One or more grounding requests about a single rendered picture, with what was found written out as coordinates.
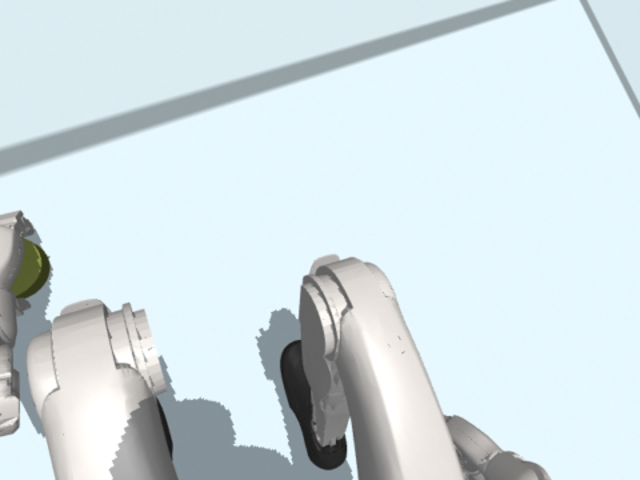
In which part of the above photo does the left robot foot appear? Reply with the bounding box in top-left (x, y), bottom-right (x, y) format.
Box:
top-left (156, 397), bottom-right (173, 459)

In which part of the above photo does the right robot arm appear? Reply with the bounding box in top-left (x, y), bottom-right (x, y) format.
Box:
top-left (485, 451), bottom-right (551, 480)

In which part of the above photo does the left robot hand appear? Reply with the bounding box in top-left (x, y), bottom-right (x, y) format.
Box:
top-left (0, 210), bottom-right (34, 317)

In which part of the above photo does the tin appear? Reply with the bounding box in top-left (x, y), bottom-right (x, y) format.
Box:
top-left (11, 237), bottom-right (50, 299)

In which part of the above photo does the left robot arm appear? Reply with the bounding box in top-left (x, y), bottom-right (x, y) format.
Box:
top-left (0, 289), bottom-right (20, 437)

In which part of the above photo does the right robot foot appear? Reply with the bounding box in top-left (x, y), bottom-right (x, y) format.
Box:
top-left (280, 340), bottom-right (347, 470)

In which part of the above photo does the right robot hand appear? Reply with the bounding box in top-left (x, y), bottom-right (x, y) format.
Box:
top-left (442, 412), bottom-right (504, 480)

